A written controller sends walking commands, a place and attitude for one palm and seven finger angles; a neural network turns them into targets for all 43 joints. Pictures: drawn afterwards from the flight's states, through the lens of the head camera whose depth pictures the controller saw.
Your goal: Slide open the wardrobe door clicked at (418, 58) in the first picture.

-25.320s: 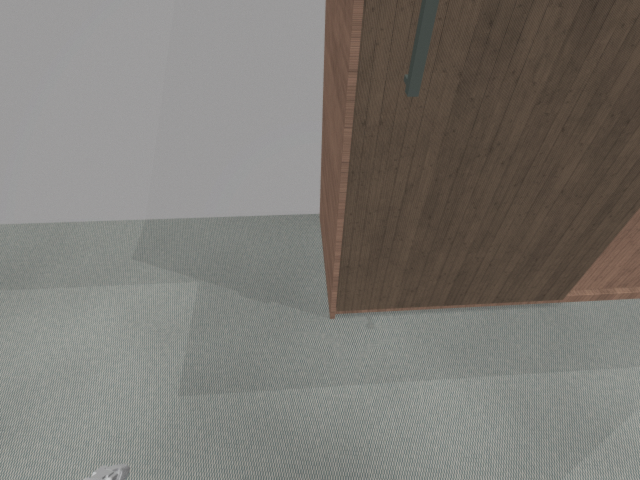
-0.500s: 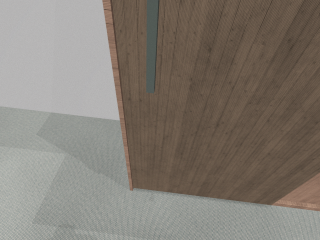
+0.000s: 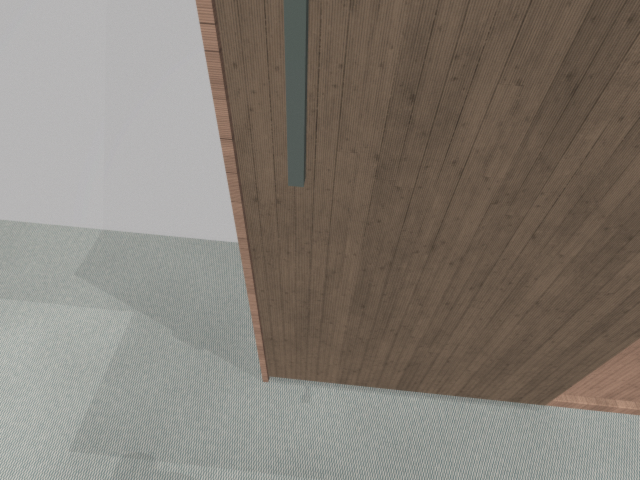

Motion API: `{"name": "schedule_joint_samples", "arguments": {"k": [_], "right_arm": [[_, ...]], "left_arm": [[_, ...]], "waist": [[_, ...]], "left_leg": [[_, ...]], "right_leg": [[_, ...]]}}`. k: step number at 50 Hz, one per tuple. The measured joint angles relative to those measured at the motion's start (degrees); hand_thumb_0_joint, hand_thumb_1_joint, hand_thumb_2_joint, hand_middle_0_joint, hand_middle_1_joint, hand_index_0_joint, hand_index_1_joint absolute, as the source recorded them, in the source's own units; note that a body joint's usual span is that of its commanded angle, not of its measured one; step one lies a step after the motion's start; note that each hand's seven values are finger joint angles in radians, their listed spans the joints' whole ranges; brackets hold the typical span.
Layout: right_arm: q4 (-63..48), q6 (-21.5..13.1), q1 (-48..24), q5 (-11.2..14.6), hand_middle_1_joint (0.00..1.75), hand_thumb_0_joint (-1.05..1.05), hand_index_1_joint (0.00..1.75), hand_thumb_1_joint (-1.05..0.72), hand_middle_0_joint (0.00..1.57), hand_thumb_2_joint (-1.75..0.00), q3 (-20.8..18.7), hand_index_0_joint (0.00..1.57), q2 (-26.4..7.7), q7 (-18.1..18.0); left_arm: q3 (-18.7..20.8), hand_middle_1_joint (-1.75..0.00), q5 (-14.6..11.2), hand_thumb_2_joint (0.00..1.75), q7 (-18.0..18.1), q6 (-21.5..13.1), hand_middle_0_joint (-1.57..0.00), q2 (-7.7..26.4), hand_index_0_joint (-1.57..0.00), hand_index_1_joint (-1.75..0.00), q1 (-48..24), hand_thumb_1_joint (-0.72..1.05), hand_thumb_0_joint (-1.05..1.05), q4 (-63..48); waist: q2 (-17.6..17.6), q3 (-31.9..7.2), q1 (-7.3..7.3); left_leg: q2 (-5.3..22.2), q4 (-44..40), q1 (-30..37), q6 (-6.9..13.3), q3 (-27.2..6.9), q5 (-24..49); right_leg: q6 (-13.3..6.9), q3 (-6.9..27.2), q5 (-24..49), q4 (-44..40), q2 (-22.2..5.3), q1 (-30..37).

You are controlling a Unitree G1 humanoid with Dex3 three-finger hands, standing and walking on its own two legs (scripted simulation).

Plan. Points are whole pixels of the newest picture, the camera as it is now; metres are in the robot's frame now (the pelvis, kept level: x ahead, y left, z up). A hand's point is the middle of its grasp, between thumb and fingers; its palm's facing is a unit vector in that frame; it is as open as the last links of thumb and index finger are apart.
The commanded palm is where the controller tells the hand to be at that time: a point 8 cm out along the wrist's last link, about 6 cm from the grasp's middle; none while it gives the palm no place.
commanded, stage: raise the hand with hooked fingers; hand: left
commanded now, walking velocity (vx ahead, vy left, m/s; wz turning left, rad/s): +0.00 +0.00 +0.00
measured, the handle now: (298, 88) +0.50 +0.07 +0.25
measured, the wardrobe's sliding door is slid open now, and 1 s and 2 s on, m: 0.00 0.00 0.00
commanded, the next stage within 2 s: none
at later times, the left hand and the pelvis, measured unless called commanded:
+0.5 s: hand (179, 446) +0.16 +0.17 -0.01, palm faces -0.03 -1.00 -0.03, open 8.5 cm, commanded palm +0.12 +0.24 +0.01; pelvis -0.01 -0.05 -0.04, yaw +4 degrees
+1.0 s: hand (107, 349) +0.21 +0.23 +0.12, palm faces +0.05 -0.99 -0.09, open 11.5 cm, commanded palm +0.17 +0.27 +0.12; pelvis +0.01 -0.04 -0.02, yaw +4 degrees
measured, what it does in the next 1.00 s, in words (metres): stands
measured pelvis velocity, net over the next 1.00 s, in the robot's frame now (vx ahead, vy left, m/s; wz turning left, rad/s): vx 0.01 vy -0.04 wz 0.06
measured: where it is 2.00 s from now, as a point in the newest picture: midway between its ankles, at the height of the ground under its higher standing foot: outside the picture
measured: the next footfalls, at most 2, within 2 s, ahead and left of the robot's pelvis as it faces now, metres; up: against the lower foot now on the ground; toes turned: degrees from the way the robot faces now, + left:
none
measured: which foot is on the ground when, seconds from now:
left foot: down 0.00-1.00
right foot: down 0.00-1.00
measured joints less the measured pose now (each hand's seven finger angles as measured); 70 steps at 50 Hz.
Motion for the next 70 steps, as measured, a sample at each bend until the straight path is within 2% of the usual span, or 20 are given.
{"name": "schedule_joint_samples", "arguments": {"k": [6, 7, 8, 10, 13, 16, 20, 22, 25, 28, 31, 35, 37, 39, 44, 50, 55, 60, 65, 70], "right_arm": [[-0.4, 0.3, 0.0, 0.1, 0.30, 0.01, 0.30, -0.91, 0.20, -0.90, 0.2, 0.20, -0.3, 0.2], [-3.6, 0.1, 1.1, 0.9, 0.30, 0.01, 0.30, -0.91, 0.20, -0.90, 0.5, 0.20, -0.5, 0.1], [-6.7, -2.3, 2.8, 1.7, 0.30, 0.01, 0.30, -0.91, 0.20, -0.90, 1.2, 0.20, -0.6, -0.6], [-9.9, -8.0, 5.1, 2.5, 0.30, 0.01, 0.30, -0.91, 0.20, -0.90, 1.5, 0.20, -0.9, -1.6], [-15.2, -11.9, 5.6, 3.5, 0.30, 0.01, 0.30, -0.90, 0.20, -0.90, 1.2, 0.20, -2.6, -1.7], [-18.9, -12.7, 2.7, 2.8, 0.30, 0.01, 0.30, -0.90, 0.20, -0.90, 0.6, 0.20, -4.9, -1.4], [-24.9, -11.5, -2.1, 2.6, 0.30, 0.01, 0.30, -0.90, 0.20, -0.90, -0.3, 0.20, -4.7, -0.2], [-28.5, -11.4, -3.5, 3.2, 0.30, 0.01, 0.30, -0.90, 0.20, -0.90, -0.6, 0.20, -4.9, 0.4], [-33.3, -11.8, -4.0, 3.8, 0.30, 0.01, 0.30, -0.90, 0.20, -0.90, -1.0, 0.20, -6.4, 0.0], [-35.8, -12.6, -3.1, 3.5, 0.30, 0.01, 0.30, -0.90, 0.20, -0.90, -1.9, 0.20, -7.8, -1.1], [-34.9, -13.8, -2.2, 3.0, 0.30, 0.01, 0.30, -0.90, 0.20, -0.90, -1.9, 0.20, -8.2, -2.2], [-31.4, -14.9, -3.0, 3.3, 0.30, 0.01, 0.30, -0.90, 0.20, -0.90, 0.0, 0.19, -8.0, -2.9], [-30.1, -14.8, -3.6, 3.7, 0.30, 0.01, 0.30, -0.90, 0.20, -0.90, 1.3, 0.20, -7.4, -3.3], [-29.6, -14.4, -3.8, 4.0, 0.30, 0.01, 0.30, -0.90, 0.20, -0.90, 2.5, 0.20, -6.3, -3.5], [-30.5, -13.6, -1.9, 4.2, 0.30, 0.02, 0.30, -0.90, 0.21, -0.90, 4.3, 0.20, -4.2, -3.1], [-30.1, -15.2, 2.2, 4.4, 0.30, 0.02, 0.30, -0.90, 0.21, -0.90, 3.9, 0.20, -5.2, -2.7], [-29.2, -15.8, 2.0, 4.9, 0.30, 0.02, 0.30, -0.90, 0.21, -0.90, 2.8, 0.20, -7.5, -3.1], [-29.6, -16.1, -0.2, 4.7, 0.30, 0.02, 0.30, -0.90, 0.20, -0.90, 3.0, 0.20, -7.5, -3.9], [-30.1, -16.0, -2.4, 4.5, 0.30, 0.02, 0.30, -0.90, 0.20, -0.90, 4.5, 0.20, -6.0, -3.9], [-30.5, -13.6, -4.2, 5.2, 0.30, 0.02, 0.30, -0.90, 0.20, -0.90, 6.0, 0.20, -5.4, -3.6]], "left_arm": [[-0.3, -0.30, 0.1, 0.89, 0.4, -0.3, -0.20, 0.0, -0.20, -0.30, -0.1, 0.91, 0.01, 0.0], [0.7, -0.30, -2.1, 0.89, 0.4, 3.1, -0.20, 0.0, -0.20, -0.30, 2.7, 0.91, 0.01, -9.2], [1.4, -0.30, -3.8, 0.89, 0.7, 4.4, -0.20, 0.3, -0.20, -0.30, 6.2, 0.90, 0.01, -20.9], [1.2, -0.31, -5.6, 0.89, 3.2, 0.9, -0.21, 1.1, -0.20, -0.30, 9.6, 0.90, 0.02, -36.9], [1.6, -0.32, -9.4, 0.88, 3.6, -2.1, -0.21, 1.2, -0.20, -0.32, 8.1, 0.87, 0.02, -53.4], [5.0, -0.35, -11.8, 0.86, -1.1, -10.3, -0.21, 1.1, -0.21, -0.35, 2.9, 0.82, 0.02, -57.6], [10.9, -0.40, -15.7, 0.82, -13.2, -22.8, -0.21, 4.4, -0.21, -0.40, 0.1, 0.75, 0.01, -55.0], [12.7, -0.43, -17.3, 0.81, -20.5, -24.6, -0.22, 6.3, -0.21, -0.43, 1.2, 0.70, 0.00, -53.2], [14.1, -0.47, -18.9, 0.78, -27.0, -20.8, -0.22, 8.0, -0.22, -0.47, 6.2, 0.64, 0.01, -53.2], [15.6, -0.52, -20.3, 0.75, -27.2, -18.0, -0.23, 8.1, -0.23, -0.51, 11.9, 0.56, 0.01, -57.2], [17.0, -0.56, -21.2, 0.72, -24.3, -20.7, -0.24, 7.6, -0.23, -0.56, 14.3, 0.49, 0.02, -63.6], [17.6, -0.62, -22.3, 0.68, -24.5, -24.9, -0.24, 7.3, -0.24, -0.62, 8.1, 0.40, 0.02, -65.9], [17.2, -0.65, -22.2, 0.66, -26.8, -23.2, -0.24, 8.4, -0.24, -0.65, 3.3, 0.35, 0.01, -64.4], [16.7, -0.68, -21.5, 0.64, -29.2, -18.9, -0.24, 10.3, -0.24, -0.68, -0.4, 0.30, 0.01, -62.4], [19.1, -0.76, -22.5, 0.59, -31.9, -7.7, -0.26, 14.2, -0.25, -0.75, -1.8, 0.19, 0.01, -61.0], [25.1, -0.85, -26.7, 0.53, -28.7, -6.6, -0.27, 13.3, -0.26, -0.84, -1.0, 0.05, 0.01, -67.2], [23.3, -0.92, -24.4, 0.48, -28.1, -2.0, -0.27, 12.8, -0.27, -0.92, -3.4, -0.07, 0.00, -69.1], [21.2, -1.00, -21.6, 0.43, -27.6, 2.5, -0.28, 15.0, -0.28, -0.99, -5.5, -0.18, 0.00, -72.8], [24.4, -1.07, -22.9, 0.38, -27.3, 3.2, -0.30, 17.7, -0.29, -1.07, -11.3, -0.30, 0.00, -74.4], [26.5, -1.14, -22.2, 0.34, -28.4, 9.5, -0.30, 19.7, -0.30, -1.14, -20.2, -0.41, 0.00, -68.6]], "waist": [[0.1, 0.1, -0.20], [0.0, 0.4, -0.80], [-0.5, 0.4, -0.73], [-1.2, -1.3, -0.58], [-0.2, -2.4, -1.38], [2.9, -4.6, -2.58], [2.0, -7.6, -3.06], [0.8, -7.2, -2.96], [0.0, -7.0, -2.06], [0.1, -6.9, -0.33], [0.5, -6.6, 1.60], [2.4, -5.2, 2.76], [3.4, -4.5, 2.88], [4.1, -4.2, 2.47], [4.7, -4.6, 0.01], [3.9, -5.3, 0.20], [4.2, -4.2, 1.40], [3.5, -2.8, 1.91], [3.0, -2.7, 2.79], [3.9, -2.6, 3.88]], "left_leg": [[0.5, 1.0, -0.7, -0.4, -0.4, -0.2], [0.6, 2.1, -1.5, -0.6, -0.8, -0.6], [0.3, 2.6, -1.9, -0.9, -1.0, -0.8], [-0.6, 2.4, -2.7, -1.7, -1.5, -0.5], [-1.8, 5.2, -4.1, -2.1, -2.8, -1.2], [-0.4, 11.0, -7.7, -2.0, -3.9, -3.7], [2.0, 19.2, -15.3, -3.0, -3.6, -7.0], [2.9, 22.5, -17.8, -3.1, -3.9, -8.3], [3.8, 25.5, -20.0, -3.9, -4.8, -9.7], [4.4, 27.0, -20.5, -4.4, -6.4, -10.8], [4.5, 27.5, -19.5, -4.6, -8.1, -11.5], [4.3, 27.7, -18.6, -4.7, -10.0, -11.5], [4.3, 27.0, -17.9, -4.7, -10.0, -11.1], [4.3, 25.4, -17.1, -4.6, -9.3, -10.4], [4.3, 20.3, -14.1, -4.1, -6.4, -8.7], [3.8, 17.1, -10.5, -3.3, -5.1, -8.3], [2.7, 15.5, -8.3, -2.2, -5.3, -7.6], [1.5, 12.7, -5.6, -1.4, -5.4, -5.9], [0.8, 10.1, -2.8, -1.1, -5.7, -4.4], [-0.1, 8.1, -1.6, -0.9, -6.1, -2.8]], "right_leg": [[-0.2, -0.5, 0.1, -0.1, 0.5, -0.1], [-0.3, -0.9, -0.3, 0.8, 0.4, -0.6], [-1.0, -0.6, -1.4, 3.2, 0.3, -1.8], [-2.3, 0.3, -3.2, 8.7, 0.4, -5.0], [-3.2, 0.0, -3.5, 9.2, 0.9, -6.7], [-3.1, -1.2, -3.7, 11.2, 2.2, -8.5], [-4.4, -1.1, -6.0, 17.9, 4.1, -15.8], [-5.2, -1.5, -7.2, 20.6, 4.9, -17.9], [-6.0, -2.4, -8.2, 22.3, 5.7, -19.5], [-6.3, -3.8, -8.8, 22.0, 6.4, -18.7], [-6.5, -5.4, -9.0, 20.8, 6.8, -16.5], [-6.4, -7.2, -8.8, 19.2, 6.9, -14.2], [-6.1, -7.1, -8.3, 18.3, 7.0, -13.5], [-5.9, -6.4, -7.5, 17.1, 7.0, -13.1], [-5.2, -3.4, -5.6, 13.8, 6.8, -11.8], [-4.5, -1.9, -4.7, 10.6, 6.4, -8.5], [-3.6, -2.2, -3.9, 8.7, 5.4, -6.0], [-3.0, -2.4, -2.5, 6.4, 4.4, -3.3], [-2.6, -2.6, -1.3, 4.1, 3.8, -0.5], [-2.2, -3.0, -0.4, 3.3, 3.0, 0.3]]}}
